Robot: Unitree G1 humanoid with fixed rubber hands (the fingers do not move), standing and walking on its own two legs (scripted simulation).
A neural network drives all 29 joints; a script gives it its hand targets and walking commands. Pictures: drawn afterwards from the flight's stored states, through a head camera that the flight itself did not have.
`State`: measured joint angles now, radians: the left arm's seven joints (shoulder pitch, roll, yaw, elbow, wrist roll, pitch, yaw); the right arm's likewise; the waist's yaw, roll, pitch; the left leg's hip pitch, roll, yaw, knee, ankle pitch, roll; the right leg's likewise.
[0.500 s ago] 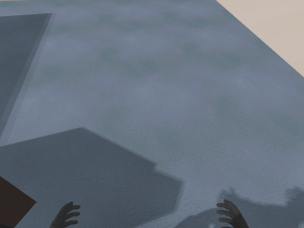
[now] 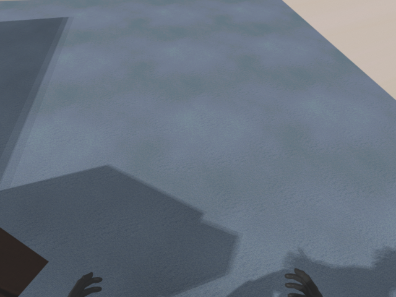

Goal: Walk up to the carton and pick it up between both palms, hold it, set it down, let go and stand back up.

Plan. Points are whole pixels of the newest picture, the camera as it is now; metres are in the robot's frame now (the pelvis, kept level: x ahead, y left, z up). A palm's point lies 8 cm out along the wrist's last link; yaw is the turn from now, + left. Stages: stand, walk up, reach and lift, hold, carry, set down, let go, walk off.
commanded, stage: stand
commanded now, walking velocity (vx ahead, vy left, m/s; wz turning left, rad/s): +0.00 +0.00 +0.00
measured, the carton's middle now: out of the picture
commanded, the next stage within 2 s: walk up in 0.94 s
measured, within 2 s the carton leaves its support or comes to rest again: neither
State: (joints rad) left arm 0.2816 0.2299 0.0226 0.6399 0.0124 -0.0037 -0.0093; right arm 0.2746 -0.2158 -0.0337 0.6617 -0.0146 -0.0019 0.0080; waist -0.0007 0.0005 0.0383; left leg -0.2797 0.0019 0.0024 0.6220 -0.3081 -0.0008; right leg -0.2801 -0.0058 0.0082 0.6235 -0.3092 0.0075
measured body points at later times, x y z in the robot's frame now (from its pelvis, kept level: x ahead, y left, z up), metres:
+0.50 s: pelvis +0.00 +0.00 +0.00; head +0.01 +0.00 +0.45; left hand +0.12 +0.25 -0.11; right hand +0.12 -0.25 -0.11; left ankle +0.02 +0.12 -0.73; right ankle +0.02 -0.12 -0.73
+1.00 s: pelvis +0.00 +0.00 +0.00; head +0.01 +0.00 +0.45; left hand +0.11 +0.25 -0.11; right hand +0.10 -0.25 -0.11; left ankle +0.02 +0.12 -0.73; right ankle +0.02 -0.12 -0.73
